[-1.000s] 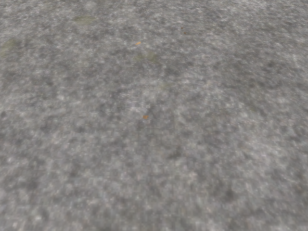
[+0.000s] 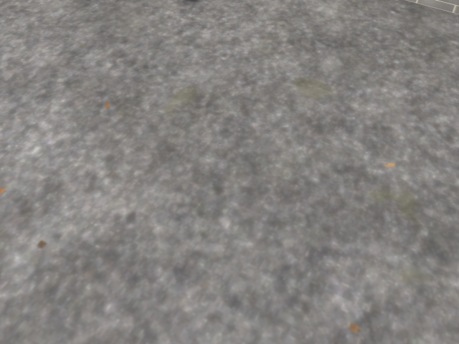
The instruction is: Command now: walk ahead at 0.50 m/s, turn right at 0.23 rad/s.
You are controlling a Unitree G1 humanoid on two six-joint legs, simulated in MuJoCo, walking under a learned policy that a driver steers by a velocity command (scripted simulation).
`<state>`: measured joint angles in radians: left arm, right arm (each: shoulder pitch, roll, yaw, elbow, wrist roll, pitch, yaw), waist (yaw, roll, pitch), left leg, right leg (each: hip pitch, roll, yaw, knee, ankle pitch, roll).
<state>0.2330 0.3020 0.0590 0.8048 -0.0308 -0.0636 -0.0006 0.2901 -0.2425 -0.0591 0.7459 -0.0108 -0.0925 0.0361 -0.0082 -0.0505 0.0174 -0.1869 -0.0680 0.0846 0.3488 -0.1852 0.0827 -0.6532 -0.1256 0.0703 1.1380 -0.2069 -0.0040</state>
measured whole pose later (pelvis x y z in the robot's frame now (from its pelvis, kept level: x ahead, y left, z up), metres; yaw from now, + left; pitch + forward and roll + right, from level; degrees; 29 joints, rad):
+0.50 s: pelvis +0.27 -0.08 -0.01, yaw -16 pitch +2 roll +0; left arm 0.24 0.28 0.07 0.68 -0.01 -0.06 -0.03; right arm 0.21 -0.28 -0.04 0.75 0.00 -0.12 0.00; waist 0.01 0.01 0.04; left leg -0.45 0.04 -0.05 1.24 -0.37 0.01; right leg -0.35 0.12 0.00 0.48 -0.16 -0.11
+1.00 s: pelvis +0.55 -0.11 -0.01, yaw -34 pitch +1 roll +1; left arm 0.29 0.31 0.07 0.66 -0.03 -0.02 0.00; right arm 0.23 -0.26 -0.06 0.73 -0.01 -0.10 0.01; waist -0.02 -0.05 0.00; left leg -0.26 -0.02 0.05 0.43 -0.20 0.02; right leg -0.54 -0.02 0.07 1.20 -0.34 -0.01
